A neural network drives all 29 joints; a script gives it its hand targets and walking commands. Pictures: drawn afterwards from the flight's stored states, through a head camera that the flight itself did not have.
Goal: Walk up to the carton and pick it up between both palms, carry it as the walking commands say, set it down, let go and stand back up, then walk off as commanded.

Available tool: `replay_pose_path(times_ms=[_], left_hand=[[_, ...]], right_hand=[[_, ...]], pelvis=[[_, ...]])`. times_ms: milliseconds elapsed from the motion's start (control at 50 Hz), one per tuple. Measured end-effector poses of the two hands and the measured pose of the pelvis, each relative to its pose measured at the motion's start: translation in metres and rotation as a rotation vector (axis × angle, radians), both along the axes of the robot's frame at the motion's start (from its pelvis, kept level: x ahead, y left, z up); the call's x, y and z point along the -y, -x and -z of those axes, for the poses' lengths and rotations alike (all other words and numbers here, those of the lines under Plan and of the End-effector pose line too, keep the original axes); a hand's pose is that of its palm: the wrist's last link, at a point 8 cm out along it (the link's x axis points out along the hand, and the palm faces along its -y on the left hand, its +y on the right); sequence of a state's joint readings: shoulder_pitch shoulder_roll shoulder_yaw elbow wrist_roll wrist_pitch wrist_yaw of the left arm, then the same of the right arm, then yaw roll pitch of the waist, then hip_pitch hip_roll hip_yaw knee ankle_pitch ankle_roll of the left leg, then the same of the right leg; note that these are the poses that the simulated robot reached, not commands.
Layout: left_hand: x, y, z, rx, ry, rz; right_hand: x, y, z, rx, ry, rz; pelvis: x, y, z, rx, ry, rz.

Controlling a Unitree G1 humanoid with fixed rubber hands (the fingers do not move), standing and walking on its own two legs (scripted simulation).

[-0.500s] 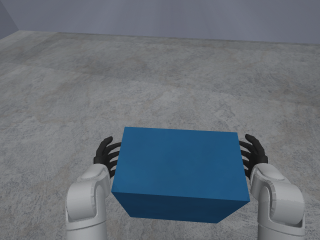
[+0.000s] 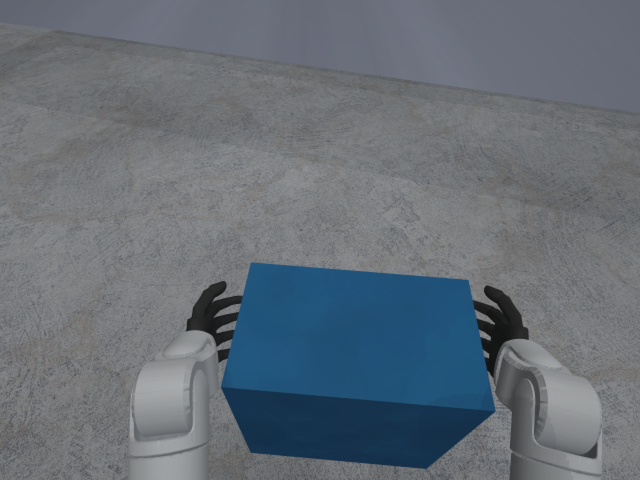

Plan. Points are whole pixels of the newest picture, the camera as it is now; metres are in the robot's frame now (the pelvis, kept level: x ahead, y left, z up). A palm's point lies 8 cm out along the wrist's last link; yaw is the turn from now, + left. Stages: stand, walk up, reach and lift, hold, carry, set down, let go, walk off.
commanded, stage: carry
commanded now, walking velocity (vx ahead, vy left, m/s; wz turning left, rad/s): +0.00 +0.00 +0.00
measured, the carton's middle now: (347, 376) +0.26 +0.00 -0.01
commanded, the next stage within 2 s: none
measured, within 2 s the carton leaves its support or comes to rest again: neither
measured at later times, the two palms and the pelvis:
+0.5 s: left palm (256, 382) +0.21 +0.10 +0.09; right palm (596, 398) +0.20 -0.24 +0.09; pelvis -0.03 -0.05 -0.01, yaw -1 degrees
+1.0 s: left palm (259, 352) +0.26 +0.11 +0.06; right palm (560, 359) +0.25 -0.23 +0.07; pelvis +0.00 -0.05 -0.01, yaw -2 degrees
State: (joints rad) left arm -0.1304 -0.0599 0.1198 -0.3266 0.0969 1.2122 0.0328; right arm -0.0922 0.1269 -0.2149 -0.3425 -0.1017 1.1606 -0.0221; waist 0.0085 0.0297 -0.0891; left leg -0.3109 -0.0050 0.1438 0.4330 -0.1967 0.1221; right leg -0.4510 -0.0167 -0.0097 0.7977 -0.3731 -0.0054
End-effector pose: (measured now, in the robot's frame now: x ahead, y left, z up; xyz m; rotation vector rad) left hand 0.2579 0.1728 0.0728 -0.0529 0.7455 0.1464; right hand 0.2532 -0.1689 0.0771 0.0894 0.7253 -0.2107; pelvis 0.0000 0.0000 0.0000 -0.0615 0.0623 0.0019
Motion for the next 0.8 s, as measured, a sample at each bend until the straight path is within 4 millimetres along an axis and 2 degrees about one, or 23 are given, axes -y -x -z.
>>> replay_pose_path(times_ms=[200,300,380,460,580,660,800], left_hand=[[0.032,0.004,0.014,0.029,0.05,0.025],[0.053,0.012,0.003,0.053,0.02,0.041],[0.064,0.026,-0.005,0.082,-0.003,0.039],[0.069,0.043,-0.012,0.115,-0.007,0.022],[0.069,0.054,-0.009,0.072,-0.026,0.015],[0.069,0.053,-0.003,0.016,-0.045,0.021],[0.07,0.04,0.008,-0.031,-0.033,0.02]], right_hand=[[0.031,0.013,-0.004,0.028,0.044,0.03],[0.053,0.03,0.001,0.052,-0.008,0.067],[0.064,0.043,0.001,0.083,-0.043,0.073],[0.068,0.052,-0.007,0.115,-0.04,0.05],[0.069,0.051,-0.012,0.07,0.009,-0.005],[0.069,0.047,-0.005,0.014,0.024,-0.025],[0.07,0.039,0.009,-0.032,0.002,-0.002]], pelvis=[[0.021,0.011,0.007,-0.043,-0.074,0.046],[0.031,0.02,0.008,-0.016,-0.056,0.031],[0.04,0.025,0.01,0.015,-0.06,0.03],[0.048,0.03,0.012,0.05,-0.059,0.023],[0.059,0.037,0.011,0.07,-0.061,0.011],[0.063,0.042,0.009,0.058,-0.058,0.008],[0.063,0.045,0.008,0.023,-0.054,0.02]])
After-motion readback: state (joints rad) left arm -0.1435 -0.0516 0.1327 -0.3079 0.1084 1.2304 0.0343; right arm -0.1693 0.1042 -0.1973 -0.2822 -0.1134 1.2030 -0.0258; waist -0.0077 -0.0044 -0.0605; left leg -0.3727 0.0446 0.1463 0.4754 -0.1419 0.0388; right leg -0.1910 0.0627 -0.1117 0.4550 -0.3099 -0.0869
